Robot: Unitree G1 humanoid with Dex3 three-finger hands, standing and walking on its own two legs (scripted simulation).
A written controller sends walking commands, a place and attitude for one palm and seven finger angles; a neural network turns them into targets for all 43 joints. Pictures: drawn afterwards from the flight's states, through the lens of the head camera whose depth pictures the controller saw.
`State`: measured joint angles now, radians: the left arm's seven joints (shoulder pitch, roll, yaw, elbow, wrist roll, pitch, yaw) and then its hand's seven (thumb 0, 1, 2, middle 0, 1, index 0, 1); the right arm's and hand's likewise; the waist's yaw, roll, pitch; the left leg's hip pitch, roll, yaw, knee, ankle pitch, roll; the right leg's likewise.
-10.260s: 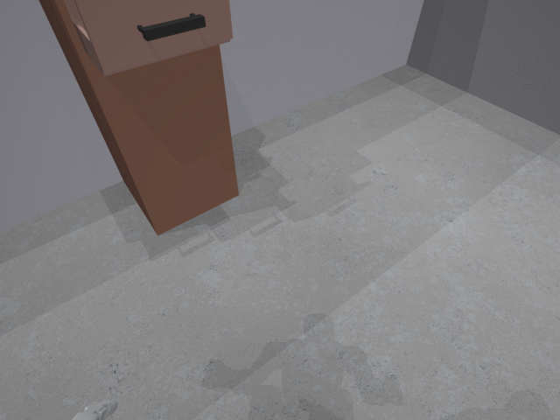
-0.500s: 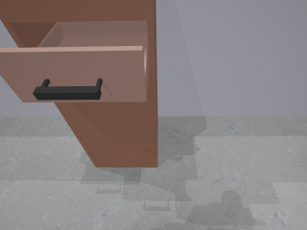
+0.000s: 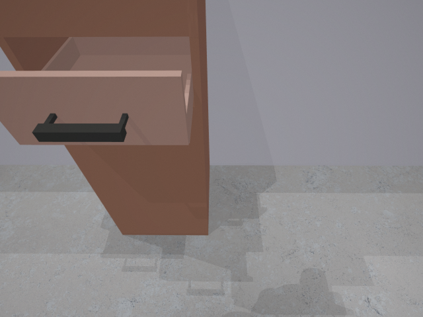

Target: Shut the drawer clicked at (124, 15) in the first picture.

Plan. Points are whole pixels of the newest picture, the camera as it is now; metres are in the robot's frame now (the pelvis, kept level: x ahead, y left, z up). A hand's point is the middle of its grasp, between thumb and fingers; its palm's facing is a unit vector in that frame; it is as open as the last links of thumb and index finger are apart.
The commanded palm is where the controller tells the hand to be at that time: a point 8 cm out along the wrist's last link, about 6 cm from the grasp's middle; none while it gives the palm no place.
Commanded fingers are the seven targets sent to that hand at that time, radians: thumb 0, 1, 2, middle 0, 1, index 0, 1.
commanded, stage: come to a stop and stand still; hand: left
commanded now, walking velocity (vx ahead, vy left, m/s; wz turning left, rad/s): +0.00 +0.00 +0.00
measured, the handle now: (84, 125) +0.43 +0.28 +0.14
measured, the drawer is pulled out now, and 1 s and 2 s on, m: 0.15 0.15 0.15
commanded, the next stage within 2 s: look again from close up in 0.54 s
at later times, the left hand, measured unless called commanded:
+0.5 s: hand out of the picture -0.04 +0.14 -0.17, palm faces +0.05 -0.99 -0.16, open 7.3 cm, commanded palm none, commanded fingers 0.00 0.90 0.90 -0.20 -0.30 -0.20 -0.30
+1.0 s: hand out of the picture +0.03 +0.23 -0.16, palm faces +0.05 -0.96 -0.27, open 7.4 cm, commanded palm none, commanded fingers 0.00 0.90 0.90 -0.20 -0.30 -0.20 -0.30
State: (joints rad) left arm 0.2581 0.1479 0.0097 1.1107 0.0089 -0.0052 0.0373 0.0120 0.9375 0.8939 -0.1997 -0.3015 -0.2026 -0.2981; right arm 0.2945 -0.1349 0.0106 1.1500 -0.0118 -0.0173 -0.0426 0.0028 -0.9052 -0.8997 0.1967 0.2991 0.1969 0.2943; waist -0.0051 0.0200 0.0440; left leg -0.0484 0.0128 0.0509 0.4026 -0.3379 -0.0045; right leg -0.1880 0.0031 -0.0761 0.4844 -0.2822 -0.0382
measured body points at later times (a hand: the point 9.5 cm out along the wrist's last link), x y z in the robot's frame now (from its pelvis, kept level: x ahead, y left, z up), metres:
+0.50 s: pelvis -0.02 -0.01 +0.00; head -0.01 -0.02 +0.45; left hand -0.05 +0.19 -0.16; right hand -0.05 -0.22 -0.16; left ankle -0.08 +0.12 -0.74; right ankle -0.01 -0.09 -0.74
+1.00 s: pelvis -0.03 +0.02 +0.00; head -0.05 +0.02 +0.45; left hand +0.03 +0.28 -0.14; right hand +0.02 -0.24 -0.15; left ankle -0.08 +0.12 -0.74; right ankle -0.01 -0.09 -0.74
